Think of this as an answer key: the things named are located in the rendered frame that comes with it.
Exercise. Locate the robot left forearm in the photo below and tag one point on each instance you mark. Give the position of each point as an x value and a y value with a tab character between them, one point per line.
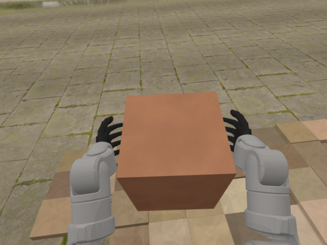
90	193

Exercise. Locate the robot right hand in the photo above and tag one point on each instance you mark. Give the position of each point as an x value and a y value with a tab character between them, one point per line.
241	126

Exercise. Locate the robot left hand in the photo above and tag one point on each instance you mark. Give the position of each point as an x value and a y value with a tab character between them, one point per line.
104	131

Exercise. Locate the carton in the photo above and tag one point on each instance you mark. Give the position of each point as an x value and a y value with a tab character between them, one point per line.
174	152

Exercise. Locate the robot right forearm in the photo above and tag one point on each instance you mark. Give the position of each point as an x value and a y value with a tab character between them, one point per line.
267	183

